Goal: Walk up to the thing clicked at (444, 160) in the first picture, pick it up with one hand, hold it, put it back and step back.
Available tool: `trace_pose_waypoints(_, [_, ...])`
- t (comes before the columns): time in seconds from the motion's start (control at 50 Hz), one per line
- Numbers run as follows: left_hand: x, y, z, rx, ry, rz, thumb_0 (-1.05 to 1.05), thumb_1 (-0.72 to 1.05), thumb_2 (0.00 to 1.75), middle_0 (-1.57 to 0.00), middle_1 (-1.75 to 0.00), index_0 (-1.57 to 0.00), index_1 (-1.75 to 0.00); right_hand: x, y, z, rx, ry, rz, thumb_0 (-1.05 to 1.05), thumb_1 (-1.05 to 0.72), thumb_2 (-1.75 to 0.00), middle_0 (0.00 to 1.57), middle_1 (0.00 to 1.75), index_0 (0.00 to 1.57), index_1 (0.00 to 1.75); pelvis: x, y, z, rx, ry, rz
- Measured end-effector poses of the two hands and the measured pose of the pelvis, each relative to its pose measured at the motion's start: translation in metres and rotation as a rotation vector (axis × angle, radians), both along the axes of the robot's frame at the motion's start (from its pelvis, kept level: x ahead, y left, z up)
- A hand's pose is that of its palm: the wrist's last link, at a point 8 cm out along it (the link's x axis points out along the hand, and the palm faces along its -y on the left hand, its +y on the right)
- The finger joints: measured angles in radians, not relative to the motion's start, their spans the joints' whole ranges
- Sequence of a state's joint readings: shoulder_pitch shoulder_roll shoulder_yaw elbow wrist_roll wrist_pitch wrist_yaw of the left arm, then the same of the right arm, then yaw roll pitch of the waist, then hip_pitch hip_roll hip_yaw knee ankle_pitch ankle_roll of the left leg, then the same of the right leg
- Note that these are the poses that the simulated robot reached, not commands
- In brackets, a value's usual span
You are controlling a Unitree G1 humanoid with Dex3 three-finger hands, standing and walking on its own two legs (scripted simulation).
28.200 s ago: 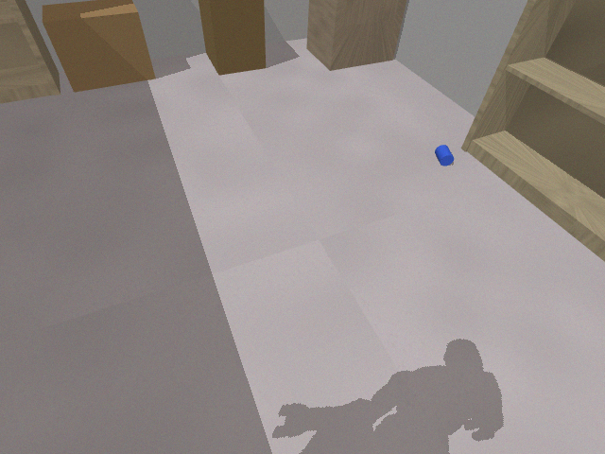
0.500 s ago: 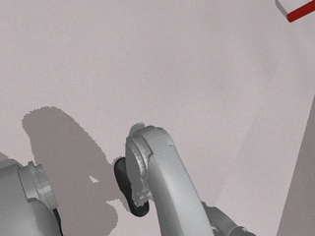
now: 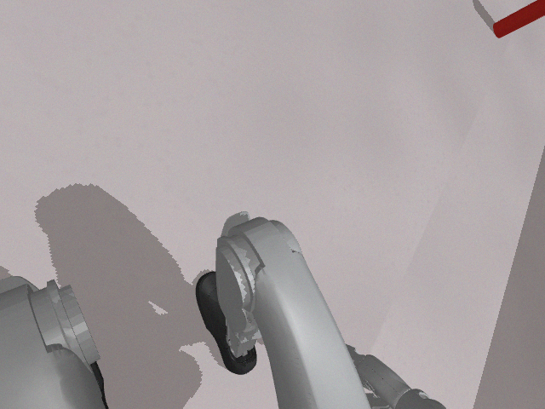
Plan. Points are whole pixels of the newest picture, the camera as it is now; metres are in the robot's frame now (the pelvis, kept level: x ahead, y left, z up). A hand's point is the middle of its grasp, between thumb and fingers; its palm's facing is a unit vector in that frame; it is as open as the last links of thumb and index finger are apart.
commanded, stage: open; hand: left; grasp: from above
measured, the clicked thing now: out of the picture +0.45 +0.36 -0.27
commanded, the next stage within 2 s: withdraw in 0.24 s
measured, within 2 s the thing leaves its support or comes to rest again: neither
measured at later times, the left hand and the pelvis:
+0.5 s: hand out of the picture +0.45 +0.34 -0.24, palm faces -0.36 -0.18 -0.92, open 14.0 cm; pelvis +0.00 +0.00 +0.00, yaw +0 degrees
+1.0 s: hand out of the picture +0.42 +0.35 -0.05, palm faces -0.44 -0.13 -0.89, open 14.1 cm; pelvis -0.01 -0.01 +0.07, yaw +8 degrees
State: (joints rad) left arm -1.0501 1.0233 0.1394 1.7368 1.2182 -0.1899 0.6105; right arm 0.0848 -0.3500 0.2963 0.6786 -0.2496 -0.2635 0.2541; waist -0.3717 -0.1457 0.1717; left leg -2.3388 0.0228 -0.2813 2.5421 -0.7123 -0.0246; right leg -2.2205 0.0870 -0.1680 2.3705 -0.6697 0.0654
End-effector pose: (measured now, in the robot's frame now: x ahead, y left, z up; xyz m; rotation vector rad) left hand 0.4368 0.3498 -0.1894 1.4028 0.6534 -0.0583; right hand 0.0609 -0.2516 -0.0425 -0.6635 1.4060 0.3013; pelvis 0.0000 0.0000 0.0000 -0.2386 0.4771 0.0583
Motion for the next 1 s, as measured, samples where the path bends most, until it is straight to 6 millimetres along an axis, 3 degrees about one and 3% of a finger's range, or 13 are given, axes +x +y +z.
trace_pose_waypoints(0.38, [0.003, -0.005, -0.002, -0.014, -0.009, -0.048, 0.00, -0.49, 0.99, -0.11, -0.95, -0.10, -0.97, -0.003, 0.001, 0.004, -0.015, 0.021, -0.005, 0.00, -0.89, -0.90, 0.20, 0.30, 0.20, 0.30, 0.000, 0.001, 0.002, -0.007, 0.002, 0.001])
trace_pose_waypoints(0.48, [0.010, -0.005, 0.006, -0.006, -0.053, -0.050, 0.00, -0.50, 0.99, -0.10, -0.97, -0.09, -0.98, -0.001, 0.002, 0.003, -0.003, 0.012, -0.006, 0.00, -0.90, -0.90, 0.20, 0.30, 0.20, 0.30, 0.001, 0.000, 0.002, -0.004, 0.007, 0.002])
trace_pose_waypoints(0.62, [0.017, 0.007, 0.056, 0.050, -0.145, -0.067, 0.01, -0.49, 0.99, -0.10, -0.97, -0.09, -0.98, 0.015, 0.000, -0.007, 0.036, -0.032, -0.050, 0.00, -0.90, -0.90, 0.20, 0.30, 0.20, 0.30, 0.004, -0.002, 0.007, 0.007, 0.045, 0.012])
trace_pose_waypoints(0.76, [0.003, 0.019, 0.129, 0.108, -0.105, -0.041, 0.01, -0.50, 0.99, -0.09, -0.97, -0.09, -0.98, 0.045, 0.002, -0.017, 0.115, -0.109, -0.123, 0.00, -0.90, -0.90, 0.20, 0.30, 0.20, 0.30, 0.004, -0.002, 0.024, 0.039, 0.091, 0.038])
trace_pose_waypoints(0.86, [-0.007, 0.013, 0.174, 0.085, -0.054, -0.043, 0.00, -0.50, 1.00, -0.09, -0.98, -0.08, -0.99, 0.060, 0.004, -0.009, 0.140, -0.156, -0.163, 0.00, -0.90, -0.90, 0.20, 0.30, 0.20, 0.30, -0.001, -0.004, 0.046, 0.067, 0.100, 0.061])
trace_pose_waypoints(0.92, [-0.011, 0.008, 0.191, 0.063, -0.016, -0.056, 0.00, -0.51, 1.01, -0.09, -0.98, -0.08, -1.00, 0.063, 0.001, 0.000, 0.127, -0.172, -0.177, 0.00, -0.91, -0.90, 0.20, 0.30, 0.20, 0.30, -0.004, -0.007, 0.058, 0.080, 0.099, 0.071])
trace_pose_waypoints(1.0, [-0.015, 0.002, 0.198, 0.033, 0.023, -0.077, 0.01, -0.51, 1.02, -0.09, -0.99, -0.08, -1.00, 0.059, -0.007, 0.013, 0.079, -0.181, -0.188, 0.00, -0.90, -0.90, 0.20, 0.30, 0.20, 0.30, -0.009, -0.010, 0.067, 0.091, 0.097, 0.081])
